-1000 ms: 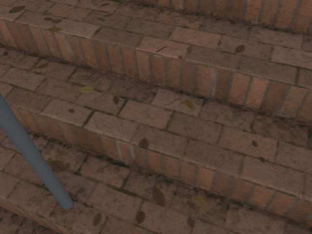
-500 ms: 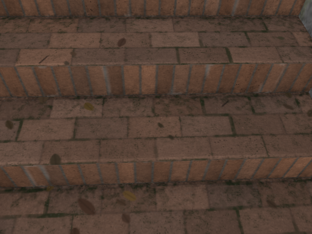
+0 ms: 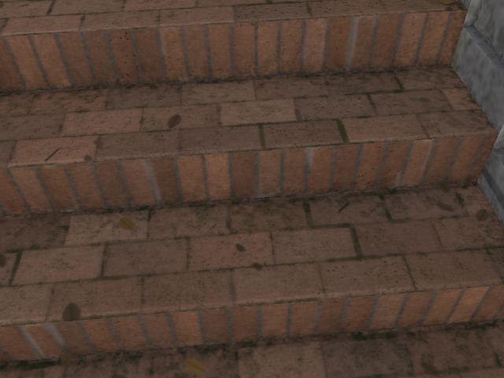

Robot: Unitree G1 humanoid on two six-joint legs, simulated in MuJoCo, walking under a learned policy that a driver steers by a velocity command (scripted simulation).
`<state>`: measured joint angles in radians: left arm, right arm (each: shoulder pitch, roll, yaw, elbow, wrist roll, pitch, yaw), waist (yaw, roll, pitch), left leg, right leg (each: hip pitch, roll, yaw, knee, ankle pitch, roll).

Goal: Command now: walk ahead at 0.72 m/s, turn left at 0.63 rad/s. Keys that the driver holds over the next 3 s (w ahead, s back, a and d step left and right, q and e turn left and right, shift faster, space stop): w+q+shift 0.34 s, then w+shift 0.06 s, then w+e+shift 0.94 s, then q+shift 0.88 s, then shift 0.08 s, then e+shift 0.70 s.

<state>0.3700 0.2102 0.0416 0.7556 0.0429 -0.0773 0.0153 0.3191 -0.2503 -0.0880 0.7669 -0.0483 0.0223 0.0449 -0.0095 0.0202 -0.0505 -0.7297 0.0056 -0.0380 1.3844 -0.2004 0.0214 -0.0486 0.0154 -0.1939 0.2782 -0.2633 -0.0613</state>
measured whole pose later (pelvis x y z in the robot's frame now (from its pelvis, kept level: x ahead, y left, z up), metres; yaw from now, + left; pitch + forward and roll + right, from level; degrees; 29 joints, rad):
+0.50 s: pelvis +0.31 +0.16 +0.06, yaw +21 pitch +2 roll +3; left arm 0.16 0.20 0.03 0.68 0.04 -0.12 -0.03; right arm 0.20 -0.23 -0.04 0.82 -0.04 -0.01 -0.01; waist 0.03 0.00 0.01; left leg -0.66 -0.18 0.14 1.12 -0.51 0.17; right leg -0.57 -0.04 0.15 1.85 -0.07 -0.08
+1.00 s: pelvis +0.74 +0.27 +0.29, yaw +2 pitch +3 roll -3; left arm 0.54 0.27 0.07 1.00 0.02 -0.07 0.01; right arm -0.06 -0.05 0.06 0.46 -0.07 -0.10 -0.04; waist 0.04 -0.04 -0.09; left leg -1.11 0.03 -0.18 2.16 -0.37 0.07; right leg -0.28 0.26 0.02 0.68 -0.44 -0.18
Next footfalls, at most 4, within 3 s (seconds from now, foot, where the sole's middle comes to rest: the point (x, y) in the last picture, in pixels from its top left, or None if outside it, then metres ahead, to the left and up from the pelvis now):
0.34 left None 0.37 0.21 -0.62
0.82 right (168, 259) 0.71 0.23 -0.45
1.14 left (81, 119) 1.05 0.47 -0.29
1.54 right None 1.37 0.11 -0.12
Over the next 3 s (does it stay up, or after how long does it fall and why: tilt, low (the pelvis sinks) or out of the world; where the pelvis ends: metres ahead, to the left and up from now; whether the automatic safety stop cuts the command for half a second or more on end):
stays up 1.62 0.30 0.80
